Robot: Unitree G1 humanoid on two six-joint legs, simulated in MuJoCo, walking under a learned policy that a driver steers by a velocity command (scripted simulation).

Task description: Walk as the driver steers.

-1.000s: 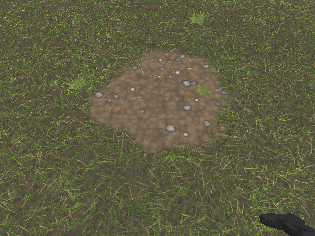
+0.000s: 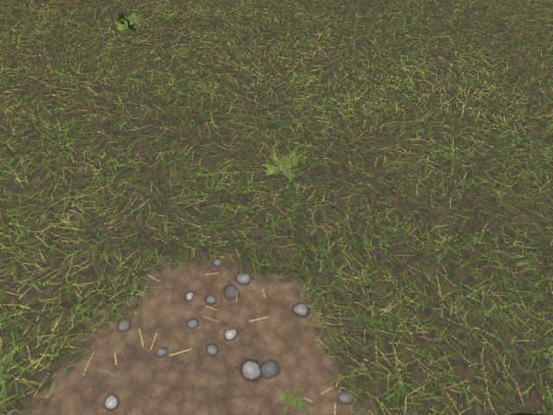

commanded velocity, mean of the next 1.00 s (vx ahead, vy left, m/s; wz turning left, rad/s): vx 1.00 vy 0.00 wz -0.25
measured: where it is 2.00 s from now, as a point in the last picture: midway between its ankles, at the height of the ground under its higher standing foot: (342, 107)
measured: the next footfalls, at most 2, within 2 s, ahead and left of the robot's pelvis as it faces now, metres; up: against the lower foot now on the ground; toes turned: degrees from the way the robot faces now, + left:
left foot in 0.12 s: +0.32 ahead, +0.09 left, +0.00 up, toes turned +11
right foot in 0.62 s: +0.80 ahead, +0.02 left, +0.00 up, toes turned +2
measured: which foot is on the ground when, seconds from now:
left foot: up 0.00-0.10, down 0.12-0.62, up 0.64-1.00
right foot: down 0.00-0.12, up 0.14-0.60, down 0.62-1.00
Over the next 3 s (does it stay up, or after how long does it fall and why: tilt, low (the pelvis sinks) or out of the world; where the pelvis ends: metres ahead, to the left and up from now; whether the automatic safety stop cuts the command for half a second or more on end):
stays up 2.25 0.00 0.01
